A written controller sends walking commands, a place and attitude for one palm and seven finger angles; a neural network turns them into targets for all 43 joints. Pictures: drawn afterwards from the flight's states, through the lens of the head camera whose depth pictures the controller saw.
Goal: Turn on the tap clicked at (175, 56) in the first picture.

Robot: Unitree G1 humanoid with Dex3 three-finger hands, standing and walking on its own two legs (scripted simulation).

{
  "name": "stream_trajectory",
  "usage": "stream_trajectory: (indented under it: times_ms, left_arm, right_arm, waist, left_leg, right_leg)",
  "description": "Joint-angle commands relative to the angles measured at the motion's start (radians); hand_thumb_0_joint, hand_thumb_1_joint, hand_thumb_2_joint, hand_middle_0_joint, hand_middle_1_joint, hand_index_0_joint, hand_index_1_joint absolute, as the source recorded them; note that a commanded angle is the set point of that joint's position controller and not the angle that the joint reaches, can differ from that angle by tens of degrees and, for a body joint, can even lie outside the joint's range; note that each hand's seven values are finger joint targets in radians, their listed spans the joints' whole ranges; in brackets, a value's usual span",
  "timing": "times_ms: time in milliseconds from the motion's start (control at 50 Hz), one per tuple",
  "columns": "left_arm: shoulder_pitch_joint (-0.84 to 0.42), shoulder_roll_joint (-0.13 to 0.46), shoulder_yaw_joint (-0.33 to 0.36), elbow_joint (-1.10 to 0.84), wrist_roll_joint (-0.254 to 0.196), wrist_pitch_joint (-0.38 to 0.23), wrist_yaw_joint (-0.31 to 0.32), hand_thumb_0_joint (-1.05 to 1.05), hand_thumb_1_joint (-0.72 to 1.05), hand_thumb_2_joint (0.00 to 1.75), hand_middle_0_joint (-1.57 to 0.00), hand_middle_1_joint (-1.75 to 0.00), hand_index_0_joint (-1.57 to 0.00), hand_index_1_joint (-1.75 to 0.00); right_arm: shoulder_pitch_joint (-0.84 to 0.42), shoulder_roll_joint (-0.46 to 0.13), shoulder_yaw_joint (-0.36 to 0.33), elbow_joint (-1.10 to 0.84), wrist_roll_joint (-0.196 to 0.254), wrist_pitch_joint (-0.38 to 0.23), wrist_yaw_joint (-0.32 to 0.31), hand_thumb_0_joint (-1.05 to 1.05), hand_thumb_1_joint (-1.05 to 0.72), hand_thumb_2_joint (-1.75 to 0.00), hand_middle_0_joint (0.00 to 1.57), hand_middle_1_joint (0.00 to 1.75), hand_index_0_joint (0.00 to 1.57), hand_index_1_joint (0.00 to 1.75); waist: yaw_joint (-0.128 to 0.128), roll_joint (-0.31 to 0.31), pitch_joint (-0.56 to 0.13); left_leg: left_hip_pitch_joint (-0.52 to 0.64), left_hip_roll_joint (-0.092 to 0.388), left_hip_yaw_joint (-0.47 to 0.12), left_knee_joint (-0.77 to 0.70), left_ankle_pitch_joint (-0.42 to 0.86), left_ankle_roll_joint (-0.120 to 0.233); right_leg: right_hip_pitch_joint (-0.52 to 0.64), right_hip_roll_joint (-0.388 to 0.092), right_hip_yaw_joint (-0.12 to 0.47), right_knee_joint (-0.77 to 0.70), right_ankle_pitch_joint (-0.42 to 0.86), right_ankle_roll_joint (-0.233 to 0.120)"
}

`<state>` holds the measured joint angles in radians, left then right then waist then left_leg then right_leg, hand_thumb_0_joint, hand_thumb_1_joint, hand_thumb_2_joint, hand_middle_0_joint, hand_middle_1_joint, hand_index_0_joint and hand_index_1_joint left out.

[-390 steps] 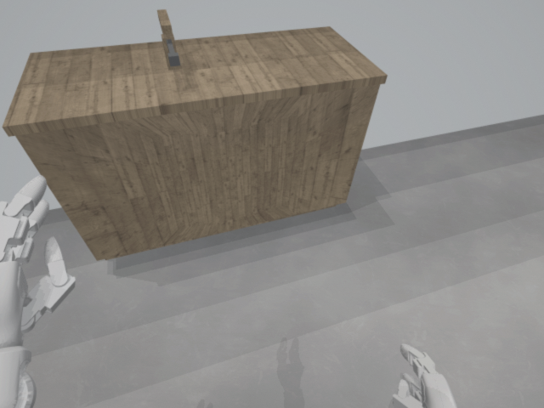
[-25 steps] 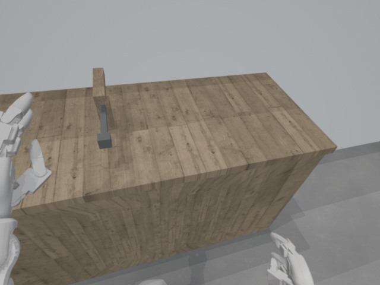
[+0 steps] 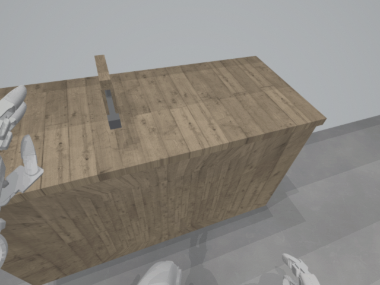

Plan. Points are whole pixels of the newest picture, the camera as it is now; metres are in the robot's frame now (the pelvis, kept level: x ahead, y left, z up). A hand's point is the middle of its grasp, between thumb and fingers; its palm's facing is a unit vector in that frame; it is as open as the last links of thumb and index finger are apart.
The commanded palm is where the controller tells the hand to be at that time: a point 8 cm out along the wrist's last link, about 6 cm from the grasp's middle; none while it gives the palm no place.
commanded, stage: come to a stop and stand still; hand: left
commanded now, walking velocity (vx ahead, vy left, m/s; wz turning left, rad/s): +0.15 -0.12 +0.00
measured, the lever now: (114, 121) +0.46 +0.24 +0.08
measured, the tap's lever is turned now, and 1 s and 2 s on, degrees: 0 0 0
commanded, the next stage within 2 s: look again from close up in 0.68 s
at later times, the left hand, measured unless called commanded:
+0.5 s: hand (13, 193) +0.18 +0.27 +0.19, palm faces +0.43 -0.78 -0.45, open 7.4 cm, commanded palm +0.13 +0.29 +0.19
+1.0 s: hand (26, 188) +0.21 +0.28 +0.16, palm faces +0.43 -0.81 -0.40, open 7.4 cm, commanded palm +0.16 +0.30 +0.19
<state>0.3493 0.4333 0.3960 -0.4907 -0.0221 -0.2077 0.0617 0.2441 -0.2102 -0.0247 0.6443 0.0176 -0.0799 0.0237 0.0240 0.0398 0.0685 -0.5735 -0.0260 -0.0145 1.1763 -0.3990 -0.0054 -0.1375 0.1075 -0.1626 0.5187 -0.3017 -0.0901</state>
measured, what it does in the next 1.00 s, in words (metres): steps on the spot: left foot, then right foot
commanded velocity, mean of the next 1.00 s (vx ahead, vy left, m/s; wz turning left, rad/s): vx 0.04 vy -0.03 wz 0.00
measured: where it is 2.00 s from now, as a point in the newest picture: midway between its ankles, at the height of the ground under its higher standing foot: outside the picture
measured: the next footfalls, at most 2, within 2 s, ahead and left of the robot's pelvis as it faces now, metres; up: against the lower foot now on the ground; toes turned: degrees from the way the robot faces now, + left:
left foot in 0.16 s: +0.05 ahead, +0.14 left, +0.00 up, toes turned -1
right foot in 0.40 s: +0.05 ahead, -0.08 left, +0.00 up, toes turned -2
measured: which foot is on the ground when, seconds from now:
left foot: up 0.00-0.14, down 0.16-1.00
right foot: down 0.00-0.16, up 0.18-0.38, down 0.40-1.00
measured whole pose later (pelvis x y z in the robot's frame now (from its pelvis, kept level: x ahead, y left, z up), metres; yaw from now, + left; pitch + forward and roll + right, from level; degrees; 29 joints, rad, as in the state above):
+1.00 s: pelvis +0.00 +0.02 +0.01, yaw +0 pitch -1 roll +0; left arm 0.46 0.34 0.36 -0.42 -0.05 -0.17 0.13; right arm 0.22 -0.21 0.01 0.62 0.01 -0.12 -0.03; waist 0.03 0.01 0.05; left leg -0.24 0.00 -0.02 0.52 -0.26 0.00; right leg -0.24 0.02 -0.05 0.51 -0.26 -0.03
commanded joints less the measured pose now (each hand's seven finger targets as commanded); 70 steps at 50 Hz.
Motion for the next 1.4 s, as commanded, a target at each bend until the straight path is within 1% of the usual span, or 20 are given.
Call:
stream_trajectory:
  times_ms: [0,100,140,160,200,280,340,380,400,420,480,580,640,740,780,820,920,1020,1180,1380]
  left_arm:
    - [-0.09,0.089,0.061,-0.116,-0.017,-0.065,0.024,0.0,0.9,0.9,-0.2,-0.3,-0.2,-0.3]
    - [-0.117,0.068,-0.01,-0.239,-0.006,-0.052,0.06,0.0,0.9,0.9,-0.2,-0.3,-0.2,-0.3]
    - [-0.132,0.113,0.036,-0.332,-0.003,-0.062,0.07,0.0,0.9,0.9,-0.2,-0.3,-0.2,-0.3]
    - [-0.128,0.17,0.084,-0.341,0.007,-0.066,0.067,0.0,0.9,0.9,-0.2,-0.3,-0.2,-0.3]
    - [-0.101,0.216,0.147,-0.378,-0.004,-0.079,0.055,0.0,0.9,0.9,-0.2,-0.3,-0.2,-0.3]
    - [0.061,0.146,0.166,-0.254,-0.015,-0.06,0.044,0.0,0.9,0.9,-0.2,-0.3,-0.2,-0.3]
    - [0.076,0.121,0.146,-0.13,-0.02,-0.045,0.037,0.0,0.9,0.9,-0.2,-0.3,-0.2,-0.3]
    - [0.067,0.089,0.092,-0.042,-0.01,-0.033,0.028,0.0,0.9,0.9,-0.2,-0.3,-0.2,-0.3]
    - [0.021,0.11,0.085,-0.048,-0.017,-0.025,0.029,0.0,0.9,0.9,-0.2,-0.3,-0.2,-0.3]
    - [-0.056,0.107,0.074,-0.067,-0.024,-0.022,0.035,0.0,0.9,0.9,-0.2,-0.3,-0.2,-0.3]
    - [-0.118,0.104,0.045,-0.136,-0.015,-0.028,0.04,0.0,0.9,0.9,-0.2,-0.3,-0.2,-0.3]
    - [-0.143,0.15,0.071,-0.358,-0.008,-0.063,0.084,0.0,0.9,0.9,-0.2,-0.3,-0.2,-0.3]
    - [-0.107,0.163,0.102,-0.396,0.002,-0.087,0.094,0.0,0.9,0.9,-0.2,-0.3,-0.2,-0.3]
    - [0.048,0.13,0.14,-0.228,0.001,-0.076,0.08,0.0,0.9,0.9,-0.2,-0.3,-0.2,-0.3]
    - [0.125,0.088,0.112,-0.117,-0.014,-0.056,0.071,0.0,0.9,0.9,-0.2,-0.3,-0.2,-0.3]
    - [0.141,0.078,0.101,-0.085,-0.039,-0.03,0.069,0.0,0.9,0.9,-0.2,-0.3,-0.2,-0.3]
    - [0.03,0.069,0.052,-0.094,-0.032,-0.022,0.081,0.0,0.9,0.9,-0.2,-0.3,-0.2,-0.3]
    - [-0.094,0.111,0.042,-0.276,-0.008,-0.036,0.1,0.0,0.9,0.9,-0.2,-0.3,-0.2,-0.3]
    - [0.102,0.108,0.095,-0.217,-0.024,-0.038,0.105,0.0,0.9,0.9,-0.2,-0.3,-0.2,-0.3]
    - [-0.039,0.066,0.017,-0.17,-0.028,0.001,0.084,0.0,0.9,0.9,-0.2,-0.3,-0.2,-0.3]
  right_arm:
    - [-0.114,-0.103,-0.032,-0.179,0.007,-0.073,-0.013,0.0,-0.9,-0.9,0.2,0.3,0.2,0.3]
    - [-0.096,-0.085,-0.011,-0.175,-0.016,-0.125,-0.056,0.0,-0.9,-0.9,0.2,0.3,0.2,0.3]
    - [-0.105,-0.118,-0.027,-0.201,-0.017,-0.137,-0.056,0.0,-0.9,-0.9,0.2,0.3,0.2,0.3]
    - [-0.109,-0.101,-0.029,-0.196,-0.016,-0.137,-0.052,0.0,-0.9,-0.9,0.2,0.3,0.2,0.3]
    - [-0.103,-0.083,-0.022,-0.182,-0.03,-0.144,-0.039,0.0,-0.9,-0.9,0.2,0.3,0.2,0.3]
    - [-0.073,-0.115,-0.043,-0.207,-0.008,-0.117,-0.019,0.0,-0.9,-0.9,0.2,0.3,0.2,0.3]
    - [-0.056,-0.107,-0.034,-0.208,-0.007,-0.097,-0.027,0.0,-0.9,-0.9,0.2,0.3,0.2,0.3]
    - [-0.053,-0.095,-0.033,-0.198,-0.003,-0.084,-0.031,0.0,-0.9,-0.9,0.2,0.3,0.2,0.3]
    - [-0.072,-0.096,-0.038,-0.208,0.006,-0.078,-0.034,0.0,-0.9,-0.9,0.2,0.3,0.2,0.3]
    - [-0.064,-0.108,-0.041,-0.201,0.008,-0.084,-0.038,0.0,-0.9,-0.9,0.2,0.3,0.2,0.3]
    - [-0.097,-0.11,-0.026,-0.165,-0.001,-0.102,-0.036,0.0,-0.9,-0.9,0.2,0.3,0.2,0.3]
    - [-0.121,-0.086,-0.007,-0.165,-0.026,-0.134,-0.071,0.0,-0.9,-0.9,0.2,0.3,0.2,0.3]
    - [-0.111,-0.098,-0.019,-0.19,-0.021,-0.149,-0.06,0.0,-0.9,-0.9,0.2,0.3,0.2,0.3]
    - [-0.081,-0.098,-0.022,-0.193,-0.007,-0.133,-0.035,0.0,-0.9,-0.9,0.2,0.3,0.2,0.3]
    - [-0.071,-0.094,-0.032,-0.205,0.0,-0.122,-0.036,0.0,-0.9,-0.9,0.2,0.3,0.2,0.3]
    - [-0.05,-0.106,-0.035,-0.196,0.006,-0.108,-0.04,0.0,-0.9,-0.9,0.2,0.3,0.2,0.3]
    - [-0.098,-0.101,-0.001,-0.178,-0.009,-0.097,-0.064,0.0,-0.9,-0.9,0.2,0.3,0.2,0.3]
    - [-0.141,-0.1,0.004,-0.192,-0.01,-0.097,-0.076,0.0,-0.9,-0.9,0.2,0.3,0.2,0.3]
    - [-0.121,-0.099,-0.005,-0.204,-0.006,-0.086,-0.06,0.0,-0.9,-0.9,0.2,0.3,0.2,0.3]
    - [-0.137,-0.098,0.004,-0.213,0.001,-0.033,-0.079,0.0,-0.9,-0.9,0.2,0.3,0.2,0.3]
  waist:
    - [-0.026,-0.002,-0.025]
    - [-0.026,0.055,-0.113]
    - [-0.022,0.327,-0.098]
    - [-0.02,0.254,-0.08]
    - [-0.035,0.251,-0.039]
    - [-0.01,0.211,-0.104]
    - [-0.002,0.074,-0.119]
    - [-0.005,-0.162,-0.121]
    - [-0.008,-0.328,-0.105]
    - [-0.019,-0.338,-0.07]
    - [-0.034,-0.175,-0.007]
    - [-0.023,0.016,-0.1]
    - [0.007,0.32,-0.146]
    - [-0.001,0.121,-0.133]
    - [-0.018,-0.137,-0.124]
    - [-0.013,-0.226,-0.096]
    - [-0.018,-0.117,-0.155]
    - [-0.002,0.078,-0.185]
    - [-0.004,0.082,-0.198]
    - [-0.031,0.075,-0.088]
  left_leg:
    - [0.07,0.113,-0.132,-0.087,0.041,0.025]
    - [0.5,0.011,0.056,-0.739,0.067,0.048]
    - [0.566,0.287,-0.392,-0.894,0.113,0.172]
    - [0.468,0.322,-0.437,-0.919,0.168,0.221]
    - [0.381,0.321,-0.506,-0.931,0.123,0.225]
    - [0.253,0.231,-0.183,-0.853,0.03,0.151]
    - [0.063,0.184,-0.15,-0.79,-0.209,0.104]
    - [0.025,0.042,-0.009,-0.376,-0.156,0.067]
    - [-0.06,-0.022,0.017,-0.07,-0.122,0.036]
    - [-0.084,0.0,-0.019,0.101,-0.077,0.016]
    - [0.057,0.102,-0.085,-0.095,0.022,0.02]
    - [0.464,0.024,0.062,-0.732,0.138,0.033]
    - [0.501,0.27,-0.296,-0.883,0.297,0.136]
    - [0.27,0.17,-0.116,-0.741,0.246,0.082]
    - [0.193,0.059,-0.019,-0.582,0.106,0.033]
    - [0.181,0.037,-0.016,-0.463,0.074,0.009]
    - [0.388,0.085,-0.047,-0.751,0.273,0.034]
    - [0.421,0.143,-0.115,-0.767,0.435,0.059]
    - [0.392,0.118,-0.089,-0.764,0.472,0.023]
    - [0.309,0.211,-0.187,-0.843,0.0,0.083]
  right_leg:
    - [-0.176,-0.427,0.46,-0.219,0.103,-0.199]
    - [-0.212,-0.194,0.191,0.025,-0.233,-0.03]
    - [-0.405,-0.04,0.108,0.363,-0.273,0.051]
    - [-0.384,-0.027,0.149,0.476,-0.243,0.055]
    - [-0.409,-0.074,0.232,0.56,-0.179,0.056]
    - [-0.148,-0.078,0.135,0.237,-0.076,0.052]
    - [0.135,-0.042,0.06,0.018,-0.048,0.05]
    - [0.121,-0.167,0.234,-0.134,-0.101,-0.021]
    - [0.07,-0.362,0.545,-0.24,-0.145,-0.121]
    - [-0.026,-0.455,0.63,-0.274,-0.076,-0.169]
    - [-0.225,-0.414,0.506,-0.243,-0.137,-0.15]
    - [-0.232,-0.264,0.256,-0.106,-0.172,-0.027]
    - [-0.27,-0.087,0.146,0.225,-0.162,0.07]
    - [0.06,-0.117,0.16,-0.131,0.079,0.078]
    - [0.065,-0.236,0.36,-0.221,0.07,0.027]
    - [-0.042,-0.356,0.486,-0.269,0.021,-0.057]
    - [-0.062,-0.229,0.264,-0.117,0.151,0.039]
    - [-0.011,-0.174,0.213,-0.076,0.241,0.072]
    - [0.053,-0.167,0.2,-0.095,0.309,0.058]
    - [-0.089,-0.101,0.133,-0.063,-0.027,0.053]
